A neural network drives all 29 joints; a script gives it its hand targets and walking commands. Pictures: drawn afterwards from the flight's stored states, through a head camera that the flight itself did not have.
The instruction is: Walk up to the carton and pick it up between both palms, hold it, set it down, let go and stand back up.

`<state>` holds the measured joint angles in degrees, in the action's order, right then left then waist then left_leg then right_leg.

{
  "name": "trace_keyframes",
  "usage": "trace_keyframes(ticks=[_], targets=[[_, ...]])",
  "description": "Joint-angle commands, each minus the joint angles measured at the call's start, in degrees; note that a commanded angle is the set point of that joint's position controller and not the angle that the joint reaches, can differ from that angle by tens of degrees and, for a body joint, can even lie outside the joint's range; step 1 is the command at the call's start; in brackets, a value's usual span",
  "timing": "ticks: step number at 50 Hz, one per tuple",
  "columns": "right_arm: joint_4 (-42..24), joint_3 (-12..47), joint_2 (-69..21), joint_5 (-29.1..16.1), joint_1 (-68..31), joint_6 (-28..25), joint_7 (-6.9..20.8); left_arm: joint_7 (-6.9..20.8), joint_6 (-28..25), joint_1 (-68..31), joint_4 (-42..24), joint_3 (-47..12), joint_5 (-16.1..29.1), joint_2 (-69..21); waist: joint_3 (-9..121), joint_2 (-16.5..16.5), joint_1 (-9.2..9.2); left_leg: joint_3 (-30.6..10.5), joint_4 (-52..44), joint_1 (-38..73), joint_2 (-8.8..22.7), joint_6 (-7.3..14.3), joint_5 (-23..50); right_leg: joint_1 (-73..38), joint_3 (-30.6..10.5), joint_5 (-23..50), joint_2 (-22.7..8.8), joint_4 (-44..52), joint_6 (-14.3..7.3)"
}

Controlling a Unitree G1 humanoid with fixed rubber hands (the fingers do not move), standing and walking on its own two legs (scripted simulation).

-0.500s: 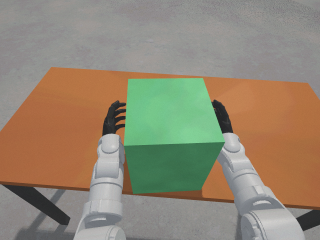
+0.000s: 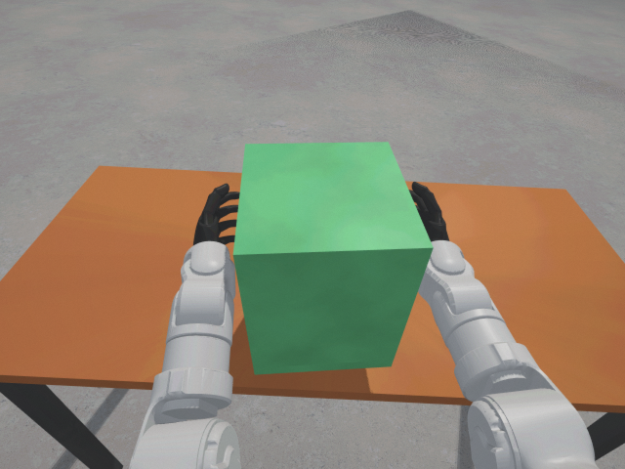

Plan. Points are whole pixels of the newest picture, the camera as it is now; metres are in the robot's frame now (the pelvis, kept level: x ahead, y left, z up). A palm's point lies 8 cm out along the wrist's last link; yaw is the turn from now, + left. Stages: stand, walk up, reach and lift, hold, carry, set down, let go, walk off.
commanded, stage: reach and lift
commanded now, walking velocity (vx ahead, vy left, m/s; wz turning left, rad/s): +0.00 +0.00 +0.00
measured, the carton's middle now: (320, 259) +0.39 +0.02 +0.09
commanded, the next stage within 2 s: hold in 1.62 s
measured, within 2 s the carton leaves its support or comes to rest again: neither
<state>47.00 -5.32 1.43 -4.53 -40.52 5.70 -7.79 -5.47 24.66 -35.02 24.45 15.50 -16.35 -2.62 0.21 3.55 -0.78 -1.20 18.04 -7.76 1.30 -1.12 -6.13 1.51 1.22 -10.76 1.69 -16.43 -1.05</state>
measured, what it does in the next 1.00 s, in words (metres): stands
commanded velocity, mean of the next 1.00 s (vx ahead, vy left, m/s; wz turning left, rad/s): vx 0.00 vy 0.00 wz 0.00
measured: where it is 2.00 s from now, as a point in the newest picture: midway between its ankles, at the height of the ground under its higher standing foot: outside the picture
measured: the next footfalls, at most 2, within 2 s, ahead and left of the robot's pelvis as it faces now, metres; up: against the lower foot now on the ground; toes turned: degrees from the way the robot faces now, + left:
none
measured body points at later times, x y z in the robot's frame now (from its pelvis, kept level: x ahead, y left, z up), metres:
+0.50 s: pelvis +0.00 +0.00 +0.00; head -0.04 +0.03 +0.45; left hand +0.39 +0.16 +0.18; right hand +0.39 -0.14 +0.17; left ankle +0.05 +0.13 -0.75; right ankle -0.01 -0.10 -0.75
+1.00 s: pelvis +0.00 +0.01 +0.00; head -0.05 +0.05 +0.45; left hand +0.39 +0.16 +0.21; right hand +0.38 -0.13 +0.20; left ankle +0.05 +0.13 -0.75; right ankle -0.01 -0.10 -0.75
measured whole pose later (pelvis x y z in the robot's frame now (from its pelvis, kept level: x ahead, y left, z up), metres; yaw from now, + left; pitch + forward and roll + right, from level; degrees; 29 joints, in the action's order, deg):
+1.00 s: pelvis +0.00 +0.01 +0.00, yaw +0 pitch -8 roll -1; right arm 36.5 -2.3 2.7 -12.3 -43.0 17.2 -12.1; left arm -1.4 38.7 -39.9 14.7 14.7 -17.1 0.2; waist -0.2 3.8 -4.6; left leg -0.6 18.7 -4.1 0.3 -0.1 -7.1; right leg -2.7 0.8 -10.9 0.7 -15.8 0.1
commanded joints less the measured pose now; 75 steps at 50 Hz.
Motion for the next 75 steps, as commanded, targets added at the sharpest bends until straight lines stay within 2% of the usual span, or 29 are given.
trace_keyframes(ticks=[1,2,3,4,7,10,12,17,22,24,26,28,30,31,36,37,39,41,43,46,50,53,55,60,64,67,69,72,75], targets=[[-17.8,18.5,-33.8,-3.0,-43.0,-2.0,4.8,9.6,-1.7,-36.0,-8.7,-25.0,6.2,-36.6,25.2,-4.4,-0.69,1.9,1.3,15.2,-2.4,0.2,11.4,1.9,1.7,12.7,0.3,2.1,4.2],[-18.7,18.6,-32.6,-4.5,-43.6,-2.7,5.8,8.8,-2.4,-37.0,-12.5,-25.8,7.0,-38.0,27.9,-6.5,0.89,2.0,1.3,17.1,-1.8,-1.2,15.4,4.9,2.8,11.7,1.4,1.4,3.6],[-17.6,18.0,-31.9,-4.5,-42.2,-2.6,6.1,8.3,-2.2,-37.1,-11.6,-26.7,6.8,-37.7,26.9,-6.7,-0.27,1.7,1.9,18.7,-1.7,-1.7,16.6,5.8,2.7,10.1,1.6,2.2,3.1],[-19.3,18.7,-31.7,-4.7,-42.5,-2.6,6.1,8.2,-1.8,-34.8,-11.1,-26.5,6.8,-37.5,27.3,-5.9,0.06,1.7,2.4,19.7,-1.7,-1.4,17.5,5.9,2.5,10.4,1.6,2.6,3.1],[-18.4,17.2,-30.6,-3.8,-41.5,-1.6,5.7,8.7,-0.6,-34.2,-9.5,-26.4,6.4,-36.7,23.7,-5.2,-1.36,1.7,1.1,18.5,-1.7,-0.9,12.8,6.3,2.6,7.4,1.3,3.4,3.2],[-18.3,16.9,-30.5,-3.8,-42.1,-0.6,5.3,9.6,1.1,-33.4,-8.0,-24.6,5.5,-35.6,20.5,-4.2,-1.0,2.3,0.0,16.7,-2.1,-0.1,9.4,5.0,2.2,6.4,0.9,3.5,3.6],[-19.7,17.9,-31.3,-4.3,-43.0,0.0,4.8,10.3,2.0,-34.0,-9.0,-24.2,5.9,-35.0,21.2,-2.7,-1.06,2.6,-0.1,15.8,-2.4,0.5,9.3,2.4,2.1,8.5,0.8,3.1,4.2],[-25.5,21.6,-33.9,-7.0,-45.7,0.9,3.5,10.2,2.0,-38.5,-14.2,-28.2,8.4,-36.0,27.2,-4.8,-2.44,1.9,2.1,17.8,-3.0,-0.2,14.3,0.4,1.7,15.5,1.0,1.6,4.8],[-24.1,21.6,-33.1,-7.6,-44.0,3.1,2.6,10.9,3.9,-37.6,-13.0,-26.7,7.4,-34.6,24.1,-4.7,-2.6,1.8,0.7,16.7,-3.0,0.3,9.5,1.3,1.6,11.4,0.7,2.2,4.7],[-23.2,21.5,-33.4,-7.6,-43.2,4.0,2.5,11.4,4.8,-37.3,-12.9,-25.3,6.7,-33.6,21.5,-4.0,-2.67,2.0,0.4,16.6,-3.0,0.6,9.7,0.9,1.8,11.8,0.8,2.5,4.9],[-23.6,21.4,-33.1,-8.2,-43.9,4.3,2.1,11.8,5.5,-37.3,-12.5,-25.1,6.5,-33.8,21.2,-4.8,-2.89,2.1,0.3,16.3,-3.2,0.5,9.6,0.5,1.7,11.5,0.7,2.5,4.8],[-25.0,21.8,-33.2,-8.9,-45.2,4.6,1.8,12.2,6.2,-37.8,-13.4,-24.9,6.4,-33.7,22.5,-4.7,-2.77,2.2,0.7,16.5,-3.3,0.5,10.2,-0.6,1.9,12.7,0.9,2.3,5.0],[-29.5,24.0,-33.8,-10.4,-47.7,4.5,1.4,12.1,6.5,-38.1,-14.6,-26.9,8.0,-34.2,25.5,-4.2,-2.97,1.8,1.9,17.8,-3.3,0.3,12.9,-1.1,1.7,15.5,1.3,2.0,5.1],[-29.6,24.3,-34.0,-10.8,-47.4,5.0,1.1,12.0,6.6,-38.8,-15.2,-27.5,8.2,-34.3,25.1,-4.6,-3.67,1.6,2.1,18.0,-3.3,0.1,13.3,-0.9,1.7,15.9,1.3,2.1,5.1],[-24.9,22.2,-33.5,-10.0,-44.4,7.3,1.0,12.7,8.0,-39.2,-13.7,-24.5,6.5,-32.8,19.4,-3.9,-3.67,1.9,-0.4,16.4,-3.0,0.9,6.8,1.3,1.7,8.3,1.0,3.4,4.8],[-27.0,22.1,-33.3,-10.0,-46.3,6.9,1.1,12.9,8.5,-38.9,-13.3,-25.1,6.8,-33.2,20.5,-4.0,-3.64,2.1,-0.3,16.3,-3.0,1.0,6.5,1.4,1.7,8.3,1.0,3.5,4.7],[-30.2,23.4,-34.0,-11.1,-48.8,6.7,1.1,12.6,8.6,-39.9,-15.1,-26.4,8.0,-34.4,23.6,-4.1,-3.32,1.6,0.9,18.1,-2.8,0.6,10.2,1.1,1.9,10.6,1.6,3.1,4.5],[-31.0,24.3,-33.4,-12.2,-48.5,6.9,0.8,12.2,8.9,-39.9,-16.6,-27.6,8.4,-34.6,24.8,-5.1,-3.92,1.2,2.2,20.4,-2.7,-0.2,14.2,0.9,2.1,12.5,1.9,3.0,4.3],[-30.5,24.0,-32.7,-12.4,-48.2,7.5,0.5,12.3,9.7,-38.8,-15.5,-26.8,7.8,-34.1,22.7,-4.6,-4.01,1.3,1.8,19.9,-2.6,-0.1,12.8,1.4,2.0,10.9,1.8,3.6,4.4],[-26.6,21.3,-31.7,-11.4,-45.9,8.4,1.0,12.4,10.1,-41.1,-16.6,-27.0,7.7,-34.0,20.9,-6.3,-5.17,1.4,0.2,18.8,-2.2,-0.6,8.4,3.4,2.3,5.7,1.6,3.8,3.9],[-28.2,21.3,-30.9,-11.8,-48.6,8.3,1.5,12.1,11.0,-39.9,-15.0,-26.4,7.2,-34.4,20.8,-5.9,-4.38,1.2,0.8,19.7,-1.9,-0.8,10.4,3.1,2.6,6.6,1.9,4.0,3.6],[-27.6,20.9,-30.5,-12.2,-48.9,8.5,1.4,12.1,11.5,-40.6,-15.6,-26.7,7.5,-34.4,21.1,-6.3,-4.78,1.2,0.7,20.4,-1.8,-0.9,10.2,3.6,2.7,6.1,1.9,3.9,3.6],[-29.7,22.2,-30.9,-13.0,-50.3,8.2,1.4,11.8,11.5,-41.0,-17.1,-27.7,8.5,-34.9,23.7,-6.4,-4.48,1.0,1.7,21.3,-1.9,-1.1,12.9,3.0,2.7,8.3,2.2,3.6,3.5],[-29.3,23.9,-31.6,-14.1,-48.8,9.3,0.6,12.1,11.7,-40.0,-16.9,-26.2,7.5,-33.4,22.9,-5.8,-3.89,1.3,2.1,20.2,-2.6,-0.6,14.9,0.6,2.1,12.2,2.0,3.1,4.2],[-29.9,24.0,-31.7,-14.4,-48.9,9.8,0.4,12.2,11.7,-41.8,-18.0,-27.0,8.4,-33.6,23.3,-5.9,-4.74,1.3,2.0,20.5,-2.6,-0.7,14.2,1.2,2.1,11.5,1.9,3.2,4.3],[-30.2,24.4,-32.6,-14.2,-49.7,10.3,0.1,12.7,12.0,-41.7,-17.2,-25.5,8.0,-32.8,22.2,-3.8,-4.01,1.6,1.5,19.2,-2.9,0.2,12.5,0.8,2.0,11.4,1.9,3.3,4.7],[-30.9,24.9,-33.0,-14.5,-51.5,10.2,-0.1,12.8,12.1,-41.9,-15.9,-25.3,8.1,-33.0,22.5,-3.9,-3.48,1.7,1.5,18.0,-3.2,0.7,11.6,0.1,1.5,12.1,1.5,3.2,4.9],[-31.2,24.8,-33.5,-14.7,-51.7,10.6,-0.5,12.7,11.9,-42.8,-16.3,-26.3,8.8,-33.2,23.7,-4.6,-4.2,1.5,1.9,18.8,-3.2,0.5,12.0,0.5,1.4,12.8,1.6,3.1,5.0],[-28.7,23.7,-33.5,-14.0,-50.8,11.6,-0.7,13.2,12.2,-43.4,-14.8,-24.5,8.2,-32.2,21.4,-3.1,-4.2,1.8,0.6,17.2,-3.3,1.2,8.2,1.1,1.3,9.9,1.3,3.6,5.3]])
